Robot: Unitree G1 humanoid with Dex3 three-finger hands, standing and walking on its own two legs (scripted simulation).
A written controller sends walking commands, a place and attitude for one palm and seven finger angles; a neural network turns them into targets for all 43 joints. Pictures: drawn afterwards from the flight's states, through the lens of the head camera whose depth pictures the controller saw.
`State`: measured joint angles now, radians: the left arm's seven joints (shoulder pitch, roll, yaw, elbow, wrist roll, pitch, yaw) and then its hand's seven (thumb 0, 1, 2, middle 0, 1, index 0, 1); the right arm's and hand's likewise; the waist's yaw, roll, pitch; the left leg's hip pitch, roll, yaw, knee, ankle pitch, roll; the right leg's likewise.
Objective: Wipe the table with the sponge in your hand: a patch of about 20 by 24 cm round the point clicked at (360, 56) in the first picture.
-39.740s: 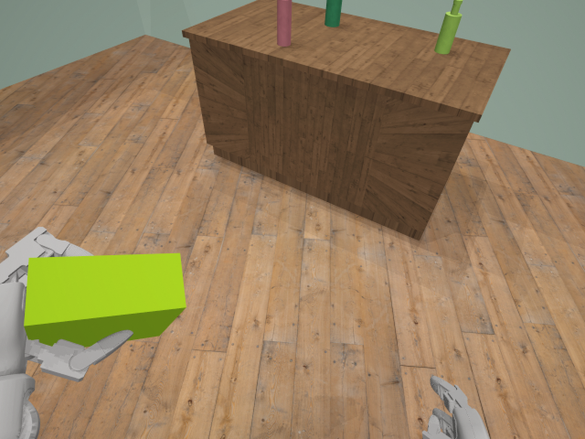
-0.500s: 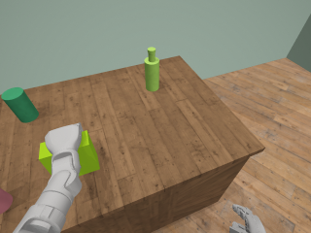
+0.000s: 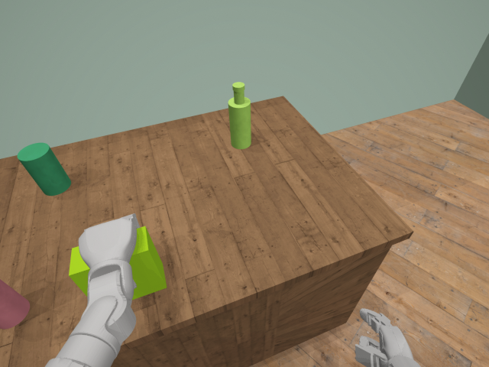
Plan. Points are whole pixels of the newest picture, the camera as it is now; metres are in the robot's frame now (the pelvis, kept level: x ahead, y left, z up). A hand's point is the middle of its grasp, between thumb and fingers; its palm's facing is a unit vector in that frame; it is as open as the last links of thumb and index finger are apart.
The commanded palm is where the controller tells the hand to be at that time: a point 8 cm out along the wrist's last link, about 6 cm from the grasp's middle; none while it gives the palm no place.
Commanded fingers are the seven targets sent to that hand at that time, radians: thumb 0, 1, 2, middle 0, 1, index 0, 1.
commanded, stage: lift the sponge slowly off the table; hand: left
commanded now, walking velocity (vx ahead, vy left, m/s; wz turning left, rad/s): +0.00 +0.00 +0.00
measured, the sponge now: (126, 275) +0.28 +0.27 -0.04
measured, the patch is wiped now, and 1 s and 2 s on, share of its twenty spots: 1.00 1.00 1.00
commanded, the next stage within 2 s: none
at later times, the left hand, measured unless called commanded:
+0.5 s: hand (120, 264) +0.27 +0.26 +0.02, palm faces -0.05 -0.11 -0.99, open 10.1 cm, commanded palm +0.25 +0.25 +0.08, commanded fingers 0.00 0.10 1.30 -1.20 -1.60 -1.20 -1.60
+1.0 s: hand (116, 253) +0.28 +0.26 +0.04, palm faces -0.02 -0.12 -0.99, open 10.1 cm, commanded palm +0.25 +0.25 +0.11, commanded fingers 0.00 0.10 1.30 -1.20 -1.60 -1.20 -1.60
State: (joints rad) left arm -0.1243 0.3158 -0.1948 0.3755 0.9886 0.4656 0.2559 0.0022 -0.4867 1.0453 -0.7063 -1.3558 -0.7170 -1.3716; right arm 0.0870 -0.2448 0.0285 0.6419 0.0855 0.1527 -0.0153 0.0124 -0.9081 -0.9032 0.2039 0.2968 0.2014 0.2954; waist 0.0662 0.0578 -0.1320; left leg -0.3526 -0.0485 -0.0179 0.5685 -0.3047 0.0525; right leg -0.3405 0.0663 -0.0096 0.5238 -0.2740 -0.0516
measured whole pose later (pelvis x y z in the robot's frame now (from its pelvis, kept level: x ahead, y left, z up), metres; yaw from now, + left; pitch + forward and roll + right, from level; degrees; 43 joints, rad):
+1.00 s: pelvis -0.01 -0.01 +0.01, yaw +0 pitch +1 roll +0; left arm -0.12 0.35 -0.17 0.28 0.95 0.40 0.14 -0.01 -0.50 1.05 -0.72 -1.35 -0.73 -1.36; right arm 0.03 -0.24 0.03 0.69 0.06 0.09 -0.05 0.01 -0.91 -0.90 0.20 0.30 0.20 0.30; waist 0.10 0.07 -0.07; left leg -0.22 -0.05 -0.03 0.45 -0.24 0.05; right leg -0.21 0.06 -0.01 0.41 -0.22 -0.06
